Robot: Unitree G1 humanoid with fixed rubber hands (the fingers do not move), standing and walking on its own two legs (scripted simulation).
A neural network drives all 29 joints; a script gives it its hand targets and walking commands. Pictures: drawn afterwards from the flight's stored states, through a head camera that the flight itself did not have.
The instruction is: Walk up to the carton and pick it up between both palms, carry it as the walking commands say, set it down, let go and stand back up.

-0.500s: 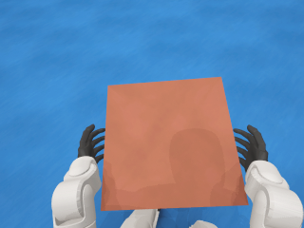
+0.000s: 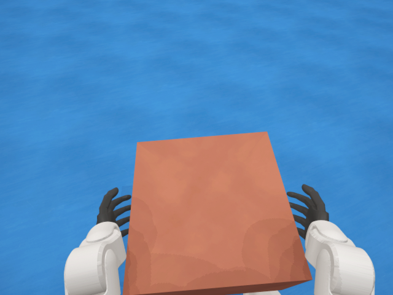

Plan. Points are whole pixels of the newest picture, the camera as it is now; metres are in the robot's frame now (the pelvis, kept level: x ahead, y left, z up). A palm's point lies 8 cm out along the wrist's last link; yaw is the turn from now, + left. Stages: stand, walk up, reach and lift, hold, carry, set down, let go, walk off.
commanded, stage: carry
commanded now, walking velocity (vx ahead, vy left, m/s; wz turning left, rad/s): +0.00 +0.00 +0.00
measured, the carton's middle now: (208, 215) +0.28 +0.03 -0.02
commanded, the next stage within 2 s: none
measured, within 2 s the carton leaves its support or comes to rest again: neither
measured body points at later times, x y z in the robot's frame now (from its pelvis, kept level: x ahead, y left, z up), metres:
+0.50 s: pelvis -0.11 +0.04 +0.00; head -0.12 +0.02 +0.45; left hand +0.13 +0.23 +0.10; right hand +0.14 -0.14 +0.09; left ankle -0.11 +0.19 -0.73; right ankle -0.04 -0.09 -0.73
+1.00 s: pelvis -0.15 +0.04 +0.00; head -0.18 +0.02 +0.45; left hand +0.08 +0.23 +0.09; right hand +0.09 -0.14 +0.08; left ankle -0.11 +0.19 -0.73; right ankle -0.04 -0.09 -0.73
